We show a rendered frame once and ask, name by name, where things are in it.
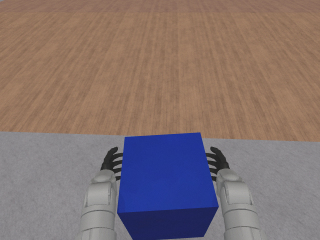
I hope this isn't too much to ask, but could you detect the carton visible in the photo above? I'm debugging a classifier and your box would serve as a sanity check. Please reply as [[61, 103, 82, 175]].
[[117, 132, 219, 240]]

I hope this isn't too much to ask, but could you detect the right robot forearm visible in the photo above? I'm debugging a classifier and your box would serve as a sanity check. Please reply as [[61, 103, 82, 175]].
[[216, 168, 268, 240]]

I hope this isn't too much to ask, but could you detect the right robot hand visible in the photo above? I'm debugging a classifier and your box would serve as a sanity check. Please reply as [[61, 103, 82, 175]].
[[205, 146, 230, 182]]

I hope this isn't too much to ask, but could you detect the left robot hand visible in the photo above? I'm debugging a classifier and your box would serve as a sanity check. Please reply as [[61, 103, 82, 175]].
[[100, 147, 123, 181]]

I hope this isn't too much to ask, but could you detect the left robot forearm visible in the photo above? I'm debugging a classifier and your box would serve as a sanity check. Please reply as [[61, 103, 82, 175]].
[[74, 169, 117, 240]]

